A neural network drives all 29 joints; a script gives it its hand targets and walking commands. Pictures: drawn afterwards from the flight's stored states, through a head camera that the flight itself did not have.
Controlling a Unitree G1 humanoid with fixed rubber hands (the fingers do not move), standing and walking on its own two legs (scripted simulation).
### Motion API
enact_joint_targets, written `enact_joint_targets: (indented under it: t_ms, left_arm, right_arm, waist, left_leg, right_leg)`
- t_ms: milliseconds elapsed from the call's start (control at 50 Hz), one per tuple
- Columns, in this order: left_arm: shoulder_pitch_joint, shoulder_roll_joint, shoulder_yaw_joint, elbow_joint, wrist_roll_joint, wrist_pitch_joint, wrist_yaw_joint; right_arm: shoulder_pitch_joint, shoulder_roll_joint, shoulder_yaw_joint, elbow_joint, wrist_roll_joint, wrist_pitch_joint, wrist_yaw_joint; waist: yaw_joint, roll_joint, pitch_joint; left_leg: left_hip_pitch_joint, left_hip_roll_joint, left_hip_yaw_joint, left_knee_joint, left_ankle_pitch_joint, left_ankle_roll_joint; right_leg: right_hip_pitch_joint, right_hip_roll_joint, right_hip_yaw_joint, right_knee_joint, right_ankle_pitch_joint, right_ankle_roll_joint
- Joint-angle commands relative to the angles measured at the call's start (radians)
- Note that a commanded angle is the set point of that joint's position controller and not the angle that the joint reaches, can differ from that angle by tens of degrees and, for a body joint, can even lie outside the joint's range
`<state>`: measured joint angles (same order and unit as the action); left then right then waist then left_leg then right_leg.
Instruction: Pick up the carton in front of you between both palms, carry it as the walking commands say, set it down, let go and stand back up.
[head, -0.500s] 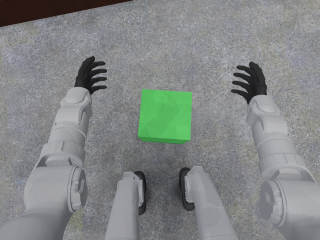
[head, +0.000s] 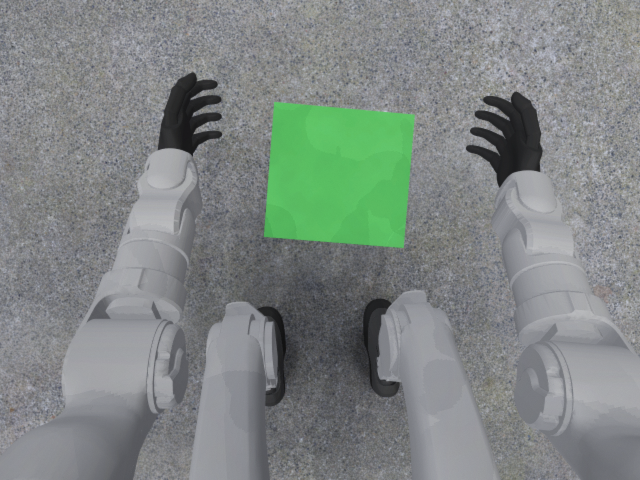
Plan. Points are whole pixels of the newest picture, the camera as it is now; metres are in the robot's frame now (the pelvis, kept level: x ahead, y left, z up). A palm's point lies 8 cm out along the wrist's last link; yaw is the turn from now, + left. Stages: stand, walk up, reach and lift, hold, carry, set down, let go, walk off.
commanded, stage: reach and lift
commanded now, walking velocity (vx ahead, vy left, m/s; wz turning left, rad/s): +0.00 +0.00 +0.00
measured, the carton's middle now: (333, 185) +0.46 -0.03 -0.40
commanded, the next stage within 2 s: none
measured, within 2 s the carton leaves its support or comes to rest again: leaves its support in 1.38 s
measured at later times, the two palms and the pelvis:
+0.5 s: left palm (221, 171) +0.48 +0.16 -0.34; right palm (452, 184) +0.44 -0.21 -0.33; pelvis -0.05 +0.00 -0.15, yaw +0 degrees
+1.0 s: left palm (239, 168) +0.48 +0.13 -0.33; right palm (441, 181) +0.45 -0.20 -0.33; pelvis -0.05 +0.00 -0.15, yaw +0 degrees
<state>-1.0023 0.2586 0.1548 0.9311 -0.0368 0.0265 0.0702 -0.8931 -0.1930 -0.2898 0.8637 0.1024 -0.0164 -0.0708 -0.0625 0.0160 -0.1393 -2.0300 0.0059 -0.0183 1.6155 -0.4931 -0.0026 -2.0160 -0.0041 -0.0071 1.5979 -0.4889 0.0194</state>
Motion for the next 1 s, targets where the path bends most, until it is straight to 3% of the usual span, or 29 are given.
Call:
enact_joint_targets:
  t_ms: [0,120,220,300,380,460,500,540,600,800,980]
  left_arm:
    - [-0.216,0.106,-0.043,-0.16,-0.054,-0.02,0.02]
    - [-0.322,0.157,-0.078,-0.175,-0.114,0.004,0.038]
    - [-0.404,0.178,-0.086,-0.032,-0.138,0.012,0.037]
    - [-0.486,0.197,-0.103,0.079,-0.153,0.001,0.033]
    - [-0.563,0.222,-0.137,0.144,-0.183,-0.022,0.034]
    - [-0.623,0.249,-0.175,0.133,-0.219,-0.044,0.041]
    - [-0.621,0.238,-0.2,0.112,-0.239,-0.055,0.046]
    - [-0.592,0.193,-0.235,0.131,-0.262,-0.059,0.045]
    - [-0.549,0.168,-0.239,0.133,-0.261,-0.061,0.043]
    - [-0.521,0.186,-0.156,0.19,-0.201,-0.072,0.051]
    - [-0.601,0.036,-0.247,0.189,-0.231,-0.092,0.055]
  right_arm:
    - [-0.146,-0.149,0.039,-0.127,0.062,-0.024,-0.014]
    - [-0.256,-0.192,0.084,-0.147,0.118,0.006,-0.043]
    - [-0.358,-0.193,0.1,-0.036,0.131,0.023,-0.057]
    - [-0.457,-0.205,0.114,0.063,0.135,0.013,-0.062]
    - [-0.537,-0.217,0.139,0.14,0.156,-0.008,-0.067]
    - [-0.588,-0.238,0.166,0.147,0.187,-0.029,-0.077]
    - [-0.571,-0.195,0.215,0.157,0.236,-0.036,-0.076]
    - [-0.543,-0.175,0.248,0.179,0.259,-0.039,-0.068]
    - [-0.517,-0.168,0.253,0.144,0.259,-0.047,-0.065]
    - [-0.517,-0.155,0.212,0.14,0.19,-0.047,-0.071]
    - [-0.587,-0.02,0.281,0.199,0.221,-0.067,-0.075]
  waist:
    - [-0.018,0.097,-1.056]
    - [-0.022,0.081,-1.049]
    - [-0.019,0.044,-0.848]
    - [-0.019,0.024,-0.726]
    - [-0.019,0.023,-0.689]
    - [-0.019,0.036,-0.771]
    - [-0.006,0.05,-0.822]
    - [-0.015,0.063,-0.832]
    - [-0.028,0.061,-0.831]
    - [-0.003,0.001,-0.653]
    - [-0.008,0.031,-0.66]
  left_leg:
    - [0.709,-0.061,-0.001,0.043,0.539,-0.032]
    - [0.628,-0.053,0.019,0.155,0.348,-0.032]
    - [0.44,-0.034,0.02,0.211,0.133,-0.024]
    - [0.334,-0.02,0.012,0.261,0.051,-0.017]
    - [0.3,-0.01,0.008,0.316,0.054,-0.014]
    - [0.347,-0.006,0.011,0.37,0.117,-0.015]
    - [0.385,-0.008,0.017,0.383,0.153,-0.014]
    - [0.414,-0.012,0.016,0.396,0.195,-0.016]
    - [0.412,-0.021,0.013,0.403,0.229,-0.016]
    - [0.227,-0.027,0.011,0.386,0.158,-0.002]
    - [0.28,-0.045,0.009,0.359,0.151,0.002]
  right_leg:
    - [0.386,0.07,-0.057,0.015,0.498,0.043]
    - [0.36,0.057,-0.067,0.132,0.348,0.038]
    - [0.295,0.033,-0.05,0.193,0.168,0.034]
    - [0.263,0.019,-0.03,0.246,0.096,0.03]
    - [0.264,0.009,-0.019,0.3,0.102,0.027]
    - [0.308,0.008,-0.019,0.348,0.168,0.025]
    - [0.334,0.014,-0.022,0.365,0.212,0.025]
    - [0.314,0.017,-0.025,0.374,0.243,0.024]
    - [0.304,0.022,-0.03,0.376,0.275,0.026]
    - [0.261,0.026,-0.007,0.359,0.222,0.034]
    - [0.257,0.044,-0.012,0.344,0.202,0.028]
